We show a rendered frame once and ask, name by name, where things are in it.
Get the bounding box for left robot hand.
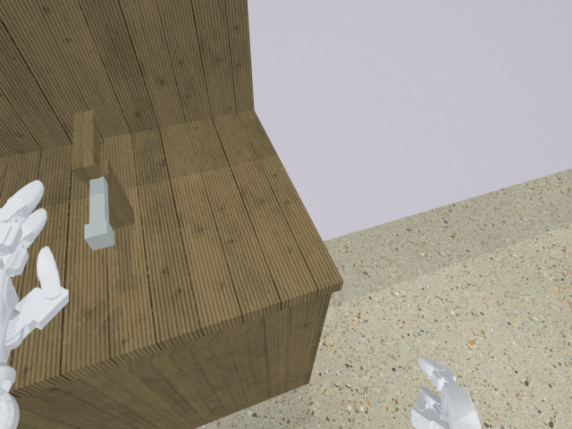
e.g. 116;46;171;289
0;180;69;364

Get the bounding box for right robot hand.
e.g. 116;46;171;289
411;356;482;429

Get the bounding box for counter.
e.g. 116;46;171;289
0;0;343;429

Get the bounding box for tap lever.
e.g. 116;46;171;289
84;176;114;250

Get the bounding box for left robot forearm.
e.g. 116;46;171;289
0;363;20;429

